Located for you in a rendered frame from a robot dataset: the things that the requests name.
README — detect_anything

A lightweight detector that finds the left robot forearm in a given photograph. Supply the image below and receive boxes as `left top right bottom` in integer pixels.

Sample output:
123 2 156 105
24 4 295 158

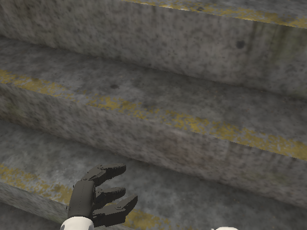
60 217 95 230

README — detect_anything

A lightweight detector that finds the robot left hand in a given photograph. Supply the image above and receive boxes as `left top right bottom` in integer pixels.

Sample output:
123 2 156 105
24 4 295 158
66 163 138 228

